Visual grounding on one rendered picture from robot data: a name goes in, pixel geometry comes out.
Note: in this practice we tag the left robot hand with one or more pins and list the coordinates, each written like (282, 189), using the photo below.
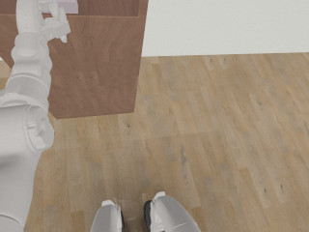
(29, 19)

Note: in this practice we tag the robot right shin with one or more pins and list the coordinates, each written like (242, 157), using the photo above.
(156, 227)

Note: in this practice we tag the handle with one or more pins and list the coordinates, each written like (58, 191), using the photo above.
(70, 6)

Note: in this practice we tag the drawer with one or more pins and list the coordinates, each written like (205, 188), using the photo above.
(87, 7)

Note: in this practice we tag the robot left forearm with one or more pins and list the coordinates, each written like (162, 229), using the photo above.
(30, 79)

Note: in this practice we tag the cabinet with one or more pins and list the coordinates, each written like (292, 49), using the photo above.
(96, 71)

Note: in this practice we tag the robot left upper arm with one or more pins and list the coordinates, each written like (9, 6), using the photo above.
(25, 132)

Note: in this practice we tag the right robot thigh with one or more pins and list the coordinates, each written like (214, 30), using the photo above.
(172, 215)

